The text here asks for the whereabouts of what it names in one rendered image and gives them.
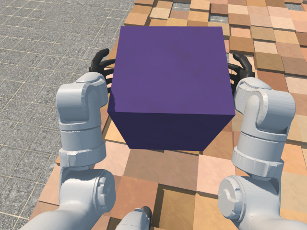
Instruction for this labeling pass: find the carton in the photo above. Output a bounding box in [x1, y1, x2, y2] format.
[107, 26, 236, 151]

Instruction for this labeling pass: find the left robot shin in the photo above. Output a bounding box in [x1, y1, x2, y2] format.
[134, 208, 147, 216]

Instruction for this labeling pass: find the right robot upper arm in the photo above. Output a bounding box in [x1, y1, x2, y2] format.
[217, 175, 307, 230]

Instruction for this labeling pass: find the left robot upper arm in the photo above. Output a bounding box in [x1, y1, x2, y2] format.
[19, 169, 116, 230]

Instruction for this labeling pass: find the right robot hand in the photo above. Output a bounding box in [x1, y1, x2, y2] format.
[228, 52, 255, 97]

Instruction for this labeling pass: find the robot left forearm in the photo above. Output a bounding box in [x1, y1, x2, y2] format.
[56, 72, 108, 195]

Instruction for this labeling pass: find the robot right forearm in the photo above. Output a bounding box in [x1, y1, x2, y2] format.
[231, 77, 296, 206]

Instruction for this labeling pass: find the left robot hand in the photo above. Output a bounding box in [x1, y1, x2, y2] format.
[89, 48, 116, 93]

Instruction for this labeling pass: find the robot left thigh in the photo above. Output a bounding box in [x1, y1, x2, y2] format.
[115, 211, 150, 230]

